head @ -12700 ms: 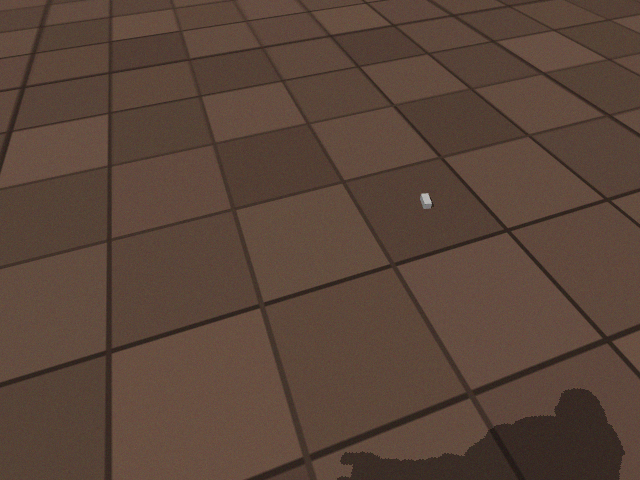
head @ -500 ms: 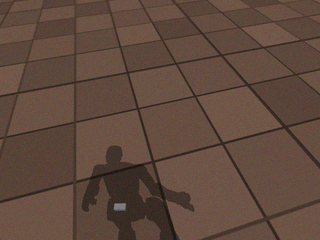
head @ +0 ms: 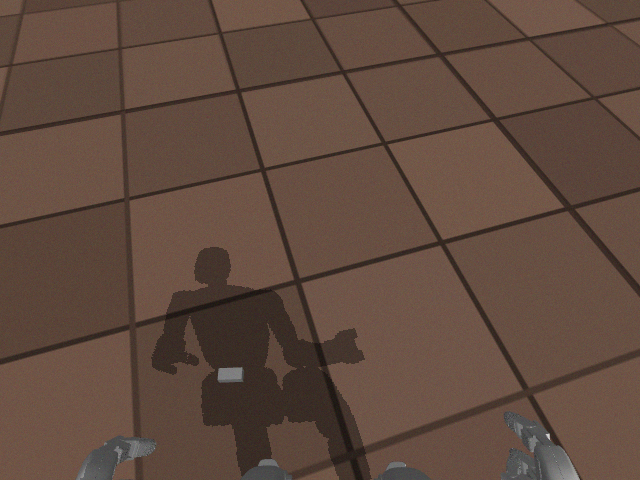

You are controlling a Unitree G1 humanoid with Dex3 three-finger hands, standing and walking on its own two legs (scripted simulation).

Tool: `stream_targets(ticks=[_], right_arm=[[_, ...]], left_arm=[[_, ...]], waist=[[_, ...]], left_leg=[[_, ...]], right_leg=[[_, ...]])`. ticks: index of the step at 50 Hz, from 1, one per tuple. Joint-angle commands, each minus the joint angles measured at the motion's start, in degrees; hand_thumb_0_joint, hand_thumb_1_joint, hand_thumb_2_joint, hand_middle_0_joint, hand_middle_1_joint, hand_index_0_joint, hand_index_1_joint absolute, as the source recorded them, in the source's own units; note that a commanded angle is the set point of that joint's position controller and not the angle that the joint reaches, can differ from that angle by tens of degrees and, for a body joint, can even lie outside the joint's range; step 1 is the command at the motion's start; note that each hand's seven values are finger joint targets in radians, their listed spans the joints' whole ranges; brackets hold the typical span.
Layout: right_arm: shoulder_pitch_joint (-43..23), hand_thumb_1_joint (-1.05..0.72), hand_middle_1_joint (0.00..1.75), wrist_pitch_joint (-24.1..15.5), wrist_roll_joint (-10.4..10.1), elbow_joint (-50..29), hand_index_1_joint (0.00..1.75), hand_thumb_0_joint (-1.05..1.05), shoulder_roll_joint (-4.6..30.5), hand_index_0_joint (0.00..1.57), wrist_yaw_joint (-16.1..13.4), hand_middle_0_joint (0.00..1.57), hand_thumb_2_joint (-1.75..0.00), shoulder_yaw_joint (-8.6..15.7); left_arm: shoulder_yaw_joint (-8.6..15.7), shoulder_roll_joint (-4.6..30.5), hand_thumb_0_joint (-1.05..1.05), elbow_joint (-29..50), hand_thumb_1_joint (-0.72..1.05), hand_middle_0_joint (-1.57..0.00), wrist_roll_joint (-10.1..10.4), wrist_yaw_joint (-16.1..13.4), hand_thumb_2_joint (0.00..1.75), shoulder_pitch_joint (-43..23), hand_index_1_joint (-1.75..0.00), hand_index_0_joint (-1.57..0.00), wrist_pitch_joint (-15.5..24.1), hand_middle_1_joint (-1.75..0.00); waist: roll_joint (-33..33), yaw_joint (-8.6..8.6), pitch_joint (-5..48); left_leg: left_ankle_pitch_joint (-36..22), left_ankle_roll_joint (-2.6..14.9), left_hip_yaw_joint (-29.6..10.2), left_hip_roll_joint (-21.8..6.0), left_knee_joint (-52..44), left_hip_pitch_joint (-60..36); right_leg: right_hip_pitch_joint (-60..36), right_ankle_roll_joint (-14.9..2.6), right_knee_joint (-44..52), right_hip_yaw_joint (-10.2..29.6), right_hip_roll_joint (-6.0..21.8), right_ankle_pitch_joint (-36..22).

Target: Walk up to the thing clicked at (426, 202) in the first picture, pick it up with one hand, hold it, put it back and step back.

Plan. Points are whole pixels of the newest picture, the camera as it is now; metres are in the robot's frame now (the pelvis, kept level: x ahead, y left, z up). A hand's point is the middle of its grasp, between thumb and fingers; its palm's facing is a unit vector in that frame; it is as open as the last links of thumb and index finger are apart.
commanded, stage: rise first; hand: left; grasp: from above
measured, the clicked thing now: (230, 375) +0.44 +0.27 -0.71
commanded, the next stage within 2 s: none
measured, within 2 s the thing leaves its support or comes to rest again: neither
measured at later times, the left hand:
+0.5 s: hand out of the picture +0.13 +0.26 -0.19, palm faces -0.22 -0.84 -0.50, open 12.3 cm
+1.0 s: hand (174, 429) +0.26 +0.30 -0.40, palm faces -0.50 -0.37 -0.78, open 12.3 cm
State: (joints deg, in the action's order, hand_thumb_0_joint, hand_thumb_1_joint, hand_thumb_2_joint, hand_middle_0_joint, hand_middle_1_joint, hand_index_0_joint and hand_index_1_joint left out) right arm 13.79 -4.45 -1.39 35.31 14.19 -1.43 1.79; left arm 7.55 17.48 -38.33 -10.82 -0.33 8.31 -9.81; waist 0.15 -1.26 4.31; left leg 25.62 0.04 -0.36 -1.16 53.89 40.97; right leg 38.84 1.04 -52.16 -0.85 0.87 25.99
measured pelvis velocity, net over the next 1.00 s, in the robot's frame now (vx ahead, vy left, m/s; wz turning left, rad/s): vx -0.08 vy -0.01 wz -0.05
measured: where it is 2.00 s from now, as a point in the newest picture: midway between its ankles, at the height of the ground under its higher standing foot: outside the picture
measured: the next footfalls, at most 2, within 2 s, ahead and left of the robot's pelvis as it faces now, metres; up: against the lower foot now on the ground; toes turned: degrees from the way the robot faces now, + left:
none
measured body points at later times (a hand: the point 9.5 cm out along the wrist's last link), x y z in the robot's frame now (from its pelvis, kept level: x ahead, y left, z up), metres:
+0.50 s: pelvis -0.01 +0.01 -0.06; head +0.10 +0.03 +0.37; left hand +0.14 +0.30 -0.16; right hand +0.18 -0.24 -0.14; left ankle +0.01 +0.12 -0.69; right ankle -0.01 -0.13 -0.69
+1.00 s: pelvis -0.08 -0.01 -0.26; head +0.13 +0.01 +0.13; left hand +0.28 +0.32 -0.35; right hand +0.08 -0.28 -0.40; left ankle +0.00 +0.12 -0.69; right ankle -0.01 -0.13 -0.69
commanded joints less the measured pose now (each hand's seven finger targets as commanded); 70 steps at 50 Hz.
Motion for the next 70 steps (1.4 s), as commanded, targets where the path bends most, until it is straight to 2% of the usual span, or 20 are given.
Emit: stream_targets(ticks=[1, 7, 19, 24, 28, 33, 36, 38, 42, 44, 46, 50, 52, 53, 54, 58, 64, 67, 69, 70], right_arm=[[-0.4, -0.94, 0.3, -3.7, 0.3, -8.6, 0.3, 0.0, 8.3, 0.2, -0.6, 0.2, -0.91, 3.7], [-0.9, -0.95, 0.3, -4.8, 0.6, -10.7, 0.3, 0.0, 8.2, 0.2, -0.7, 0.2, -0.91, 3.5], [-2.2, -0.96, 0.3, -6.6, 0.7, -13.4, 0.3, 0.0, 7.6, 0.2, -1.0, 0.2, -0.91, 3.1], [-3.3, -0.97, 0.3, -7.7, 0.7, -12.5, 0.3, 0.0, 8.2, 0.2, -0.8, 0.2, -0.92, 2.9], [-4.4, -0.96, 0.3, -9.1, 0.9, -10.4, 0.3, 0.0, 9.3, 0.2, 0.3, 0.2, -0.91, 3.2], [-4.5, -0.95, 0.3, -10.0, 0.7, -7.3, 0.3, 0.0, 11.0, 0.2, 1.7, 0.2, -0.91, 3.7], [-4.8, -0.95, 0.3, -9.5, 0.7, -5.6, 0.3, 0.0, 11.7, 0.2, 2.2, 0.2, -0.91, 4.3], [-4.8, -0.94, 0.3, -8.8, 0.9, -5.1, 0.3, 0.0, 11.6, 0.2, 2.7, 0.2, -0.91, 4.8], [-3.8, -0.94, 0.3, -7.2, 1.1, -2.9, 0.3, 0.0, 12.5, 0.2, 3.4, 0.2, -0.91, 5.6], [-2.9, -0.95, 0.3, -6.6, 1.3, -1.9, 0.3, 0.0, 12.7, 0.2, 3.7, 0.2, -0.92, 5.8], [-1.0, -0.95, 0.3, -5.6, 1.6, 0.4, 0.3, 0.0, 12.8, 0.2, 3.9, 0.2, -0.92, 5.7], [-0.2, -0.94, 0.3, -4.0, 2.4, 1.6, 0.3, 0.0, 12.8, 0.2, 4.4, 0.2, -0.91, 5.2], [-0.4, -0.94, 0.3, -3.4, 2.7, 1.4, 0.3, 0.0, 13.1, 0.2, 4.6, 0.2, -0.91, 5.1], [0.4, -0.95, 0.3, -2.7, 3.0, 2.9, 0.3, 0.0, 13.3, 0.2, 4.7, 0.2, -0.92, 4.9], [-0.1, -0.94, 0.3, -2.5, 3.2, 1.8, 0.3, 0.0, 13.5, 0.2, 4.9, 0.2, -0.91, 4.9], [1.9, -0.92, 0.3, -0.4, 4.5, 4.1, 0.3, 0.0, 13.7, 0.2, 5.6, 0.2, -0.91, 4.3], [1.6, -0.86, 0.3, 1.9, 6.2, 5.1, 0.3, 0.0, 14.9, 0.2, 6.6, 0.2, -0.89, 3.2], [1.9, -0.87, 0.3, 2.9, 7.0, 5.6, 0.3, 0.0, 15.3, 0.2, 6.9, 0.2, -0.89, 3.2], [2.1, -0.88, 0.3, 3.7, 7.4, 6.0, 0.3, 0.0, 15.2, 0.2, 7.2, 0.2, -0.9, 2.5], [2.5, -0.88, 0.3, 4.1, 7.7, 6.1, 0.3, 0.0, 15.8, 0.2, 7.4, 0.2, -0.9, 2.9]], left_arm=[[2.9, 10.8, 0.0, 14.1, -0.28, -0.46, -1.9, -0.7, 0.71, 2.1, -0.72, -0.44, 0.4, -0.69], [2.7, 10.4, 0.0, 20.6, -0.28, -0.45, -3.0, -1.1, 0.7, 6.7, -0.73, -0.44, -2.0, -0.72], [2.5, 10.2, 0.0, 27.8, -0.31, -0.44, -4.9, -1.8, 0.72, 13.3, -0.73, -0.42, -3.4, -0.71], [1.4, 11.2, 0.0, 23.1, -0.33, -0.44, -8.0, -2.0, 0.73, 5.1, -0.72, -0.42, -1.0, -0.7], [2.8, 14.5, 0.0, 16.8, -0.36, -0.4, -12.7, -2.1, 0.78, -2.4, -0.76, -0.38, 4.6, -0.73], [3.4, 18.8, 0.0, 12.8, -0.32, -0.4, -19.2, -2.7, 0.76, -10.0, -0.77, -0.39, 12.2, -0.75], [5.6, 23.2, 0.0, 9.3, -0.31, -0.41, -22.8, -3.3, 0.77, -16.1, -0.76, -0.39, 15.3, -0.74], [5.5, 23.8, 0.0, 5.6, -0.29, -0.4, -24.8, -3.4, 0.76, -18.4, -0.77, -0.39, 16.8, -0.75], [6.8, 28.6, 0.0, 2.8, -0.28, -0.4, -29.3, -2.8, 0.76, -26.2, -0.77, -0.39, 19.7, -0.76], [6.2, 30.3, 0.0, 1.8, -0.29, -0.41, -31.8, -2.7, 0.76, -34.5, -0.76, -0.4, 21.7, -0.75], [7.8, 33.8, 0.0, -5.0, -0.27, -0.41, -34.5, -2.9, 0.75, -35.6, -0.76, -0.41, 23.4, -0.75], [7.6, 37.2, 0.0, -8.2, -0.24, -0.41, -38.3, -3.6, 0.75, -43.6, -0.73, -0.41, 27.6, -0.72], [8.4, 39.7, 0.0, -8.6, -0.24, -0.42, -40.6, -4.1, 0.74, -46.7, -0.72, -0.41, 29.5, -0.71], [8.4, 39.4, 0.0, -13.0, -0.24, -0.43, -41.5, -4.4, 0.73, -45.0, -0.71, -0.42, 29.8, -0.71], [8.3, 40.7, 0.0, -8.0, -0.23, -0.42, -42.1, -4.9, 0.74, -50.1, -0.71, -0.42, 31.2, -0.7], [8.5, 42.8, 0.0, -12.2, -0.26, -0.37, -45.9, -7.3, 0.78, -55.0, -0.71, -0.36, 33.8, -0.69], [8.6, 45.1, 0.0, -21.4, -0.18, -0.36, -52.3, -12.2, 0.76, -57.8, -0.65, -0.35, 35.1, -0.64], [7.7, 46.4, 0.0, -18.3, -0.2, -0.36, -55.1, -14.2, 0.77, -64.4, -0.64, -0.35, 35.6, -0.62], [8.2, 46.7, 0.0, -24.6, -0.16, -0.38, -56.5, -15.4, 0.73, -61.6, -0.62, -0.37, 34.9, -0.61], [7.4, 46.7, 0.0, -23.0, -0.17, -0.38, -57.2, -15.9, 0.75, -64.2, -0.61, -0.36, 35.2, -0.6]], waist=[[3.7, 0.16, 14.2], [4.2, -0.7, 16.1], [5.3, -0.06, 18.7], [3.0, -2.03, 15.9], [4.6, -1.6, 17.9], [7.7, -0.36, 28.6], [7.4, 0.15, 31.6], [4.6, 0.33, 32.0], [5.0, 1.2, 36.6], [5.2, -0.18, 37.4], [2.8, 0.05, 37.5], [1.6, -0.62, 37.7], [3.7, 0.04, 40.4], [3.0, -0.57, 38.8], [4.7, -0.5, 39.8], [7.9, -1.53, 40.4], [11.1, -3.04, 35.7], [15.0, -3.48, 37.7], [13.4, -4.24, 37.0], [14.2, -4.73, 37.2]], left_leg=[[-17.0, -0.14, -1.0, 0.4, -3.6, -6.5], [-17.4, 0.07, -1.6, 0.0, 0.7, -3.5], [-14.8, 0.08, -2.9, 0.1, 7.1, 3.5], [-7.1, 0.41, -3.2, 0.4, 12.0, 11.8], [-3.1, 0.09, -3.5, 0.6, 18.3, 18.7], [-9.7, -0.02, -3.6, 0.8, 27.8, 21.7], [-7.7, 0.35, -3.1, 1.1, 32.8, 27.6], [-3.6, 0.99, -1.8, 1.5, 36.0, 33.9], [-2.4, 1.09, -1.8, 1.2, 41.2, 37.5], [-0.6, 1.27, -1.7, 1.1, 44.4, 40.6], [0.8, 1.74, -0.8, 1.3, 48.0, 45.9], [6.0, 2.14, -0.2, 1.4, 52.3, 52.6], [5.1, 1.89, -0.2, 1.3, 53.9, 52.1], [6.5, 2.0, -0.6, 1.2, 54.4, 52.7], [6.4, 1.83, -0.9, 1.2, 54.7, 52.6], [6.3, 1.65, -2.1, 1.0, 57.4, 52.2], [9.7, 1.32, -4.6, 0.6, 58.9, 54.3], [7.7, 1.01, -4.4, 0.8, 60.7, 53.2], [5.4, 1.16, -4.7, 0.9, 62.2, 53.5], [4.9, 1.06, -4.8, 0.9, 62.5, 53.4]], right_leg=[[-0.6, -2.2, 1.7, -1.4, -1.7, -13.3], [3.4, -2.17, -2.1, -1.5, -1.7, -12.9], [10.6, -2.37, -9.4, -1.9, -1.9, -10.2], [18.5, -2.44, -14.2, -1.8, -1.9, -5.1], [27.8, -2.6, -22.1, -1.2, -1.7, -1.5], [37.2, -2.82, -32.5, -1.0, -1.7, -5.1], [41.0, -2.81, -36.3, -1.0, -1.9, -4.4], [41.6, -2.61, -37.1, -0.9, -2.2, -2.3], [45.9, -2.73, -41.9, -1.5, -2.3, -0.7], [49.3, -2.68, -44.1, -1.8, -2.4, 0.4], [49.2, -2.41, -45.7, -1.8, -2.6, 1.1], [51.6, -2.12, -47.7, -1.7, -2.8, 6.2], [52.7, -2.33, -50.1, -2.4, -3.0, 5.5], [55.1, -2.4, -50.9, -2.9, -3.2, 7.0], [55.9, -2.56, -52.0, -3.4, -3.2, 6.7], [60.5, -2.85, -56.0, -4.7, -3.3, 6.4], [69.1, -3.15, -61.3, -6.9, -3.3, 8.7], [71.0, -3.39, -63.1, -7.2, -3.3, 7.2], [71.7, -3.16, -64.0, -7.5, -3.2, 5.9], [72.4, -3.22, -64.6, -7.6, -3.2, 5.7]])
